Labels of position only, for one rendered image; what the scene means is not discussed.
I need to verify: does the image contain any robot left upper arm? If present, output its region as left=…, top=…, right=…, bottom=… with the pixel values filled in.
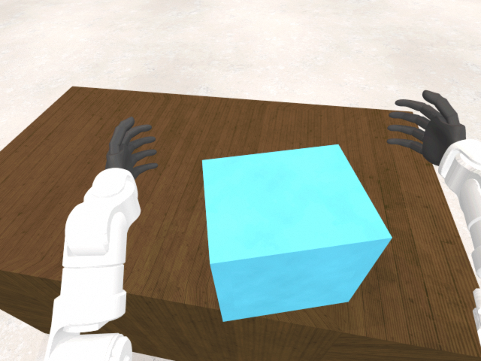
left=48, top=333, right=132, bottom=361

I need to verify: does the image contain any robot left forearm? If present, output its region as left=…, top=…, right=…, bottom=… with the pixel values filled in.
left=44, top=168, right=141, bottom=361

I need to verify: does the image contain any carton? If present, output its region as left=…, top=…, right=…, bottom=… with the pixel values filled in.
left=202, top=144, right=392, bottom=322

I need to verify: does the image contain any left robot hand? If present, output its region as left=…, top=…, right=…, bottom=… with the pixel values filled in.
left=105, top=117, right=158, bottom=179

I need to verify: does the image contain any right robot hand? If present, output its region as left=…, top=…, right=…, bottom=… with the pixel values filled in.
left=387, top=90, right=466, bottom=166

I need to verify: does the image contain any robot right forearm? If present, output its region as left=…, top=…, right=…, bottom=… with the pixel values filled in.
left=438, top=139, right=481, bottom=278

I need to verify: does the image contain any pedestal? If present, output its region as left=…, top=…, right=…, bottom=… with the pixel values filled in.
left=0, top=86, right=481, bottom=361

